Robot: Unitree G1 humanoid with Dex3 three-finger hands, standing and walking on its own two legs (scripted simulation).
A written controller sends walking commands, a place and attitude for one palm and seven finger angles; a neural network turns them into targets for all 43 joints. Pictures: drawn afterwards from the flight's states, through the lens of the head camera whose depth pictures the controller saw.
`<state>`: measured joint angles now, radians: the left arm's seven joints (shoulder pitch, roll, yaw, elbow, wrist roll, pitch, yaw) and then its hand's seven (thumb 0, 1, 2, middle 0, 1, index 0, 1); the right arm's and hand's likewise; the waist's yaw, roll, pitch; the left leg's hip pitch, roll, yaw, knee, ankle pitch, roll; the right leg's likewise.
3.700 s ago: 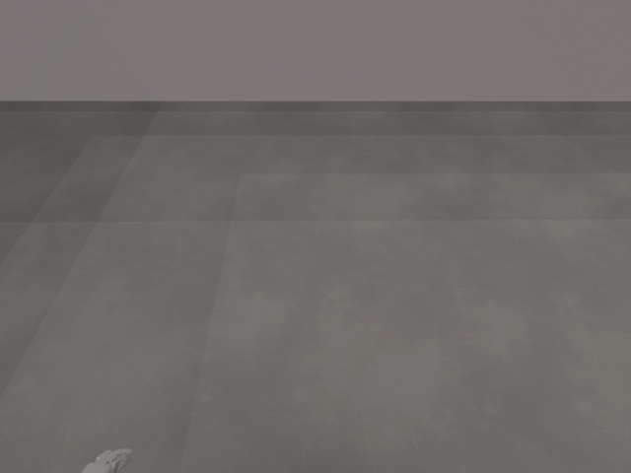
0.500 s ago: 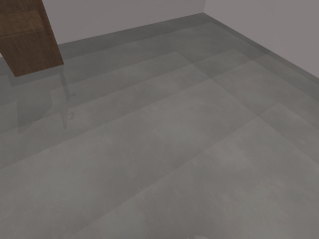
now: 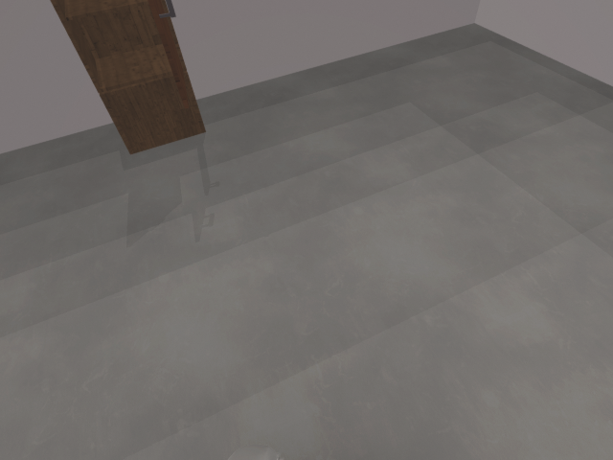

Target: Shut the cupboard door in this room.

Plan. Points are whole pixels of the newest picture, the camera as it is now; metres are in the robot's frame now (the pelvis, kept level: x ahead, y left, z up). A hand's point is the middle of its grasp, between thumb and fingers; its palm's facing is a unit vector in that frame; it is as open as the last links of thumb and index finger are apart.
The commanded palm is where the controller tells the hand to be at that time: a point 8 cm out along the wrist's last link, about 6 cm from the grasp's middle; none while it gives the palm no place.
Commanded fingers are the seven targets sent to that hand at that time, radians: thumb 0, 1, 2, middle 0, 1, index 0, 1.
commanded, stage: turn or walk to find it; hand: left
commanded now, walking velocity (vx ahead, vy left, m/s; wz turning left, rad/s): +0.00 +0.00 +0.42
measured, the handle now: out of the picture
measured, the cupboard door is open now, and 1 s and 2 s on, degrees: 82 82 82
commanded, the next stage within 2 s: stand and wait in 0.12 s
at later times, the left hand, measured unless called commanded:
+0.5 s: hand out of the picture -0.05 +0.24 -0.18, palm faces +0.20 -0.96 -0.22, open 7.4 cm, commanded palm none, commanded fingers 0.00 0.90 0.90 -0.20 -0.30 -0.20 -0.30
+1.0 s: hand out of the picture -0.08 +0.22 -0.17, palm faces +0.35 -0.91 -0.22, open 7.4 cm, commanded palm none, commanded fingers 0.00 0.90 0.90 -0.20 -0.30 -0.20 -0.30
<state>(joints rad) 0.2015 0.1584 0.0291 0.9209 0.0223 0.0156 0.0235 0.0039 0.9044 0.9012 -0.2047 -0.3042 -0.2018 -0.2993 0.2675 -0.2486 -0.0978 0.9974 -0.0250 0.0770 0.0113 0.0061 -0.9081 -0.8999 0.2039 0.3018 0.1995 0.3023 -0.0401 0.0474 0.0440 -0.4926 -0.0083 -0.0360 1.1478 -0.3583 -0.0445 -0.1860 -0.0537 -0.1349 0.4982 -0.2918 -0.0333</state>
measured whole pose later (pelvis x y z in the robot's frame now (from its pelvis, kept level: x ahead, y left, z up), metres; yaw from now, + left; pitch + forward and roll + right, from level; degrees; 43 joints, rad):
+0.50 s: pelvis -0.02 +0.05 +0.00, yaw +8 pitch -2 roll +0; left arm 0.27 0.22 0.04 1.06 0.02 0.05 0.02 0.01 0.91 0.90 -0.20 -0.30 -0.20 -0.30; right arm 0.13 -0.15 -0.02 1.00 -0.02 0.01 -0.03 0.00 -0.91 -0.90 0.21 0.30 0.20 0.30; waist 0.04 -0.03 0.05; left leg -0.17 0.00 0.07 0.47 -0.27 0.03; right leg -0.32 -0.09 -0.06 0.85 -0.46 0.05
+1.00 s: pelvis -0.07 +0.03 -0.01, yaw +19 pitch -1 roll +0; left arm 0.23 0.18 0.04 0.98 0.04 0.01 0.02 0.00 0.90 0.90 -0.21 -0.30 -0.20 -0.30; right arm 0.22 -0.23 -0.08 1.03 -0.01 0.07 0.01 0.01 -0.91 -0.90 0.20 0.30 0.20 0.30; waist 0.00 -0.01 0.07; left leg -0.34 0.05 0.05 0.83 -0.45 -0.05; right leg -0.24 -0.13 -0.23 0.55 -0.28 0.00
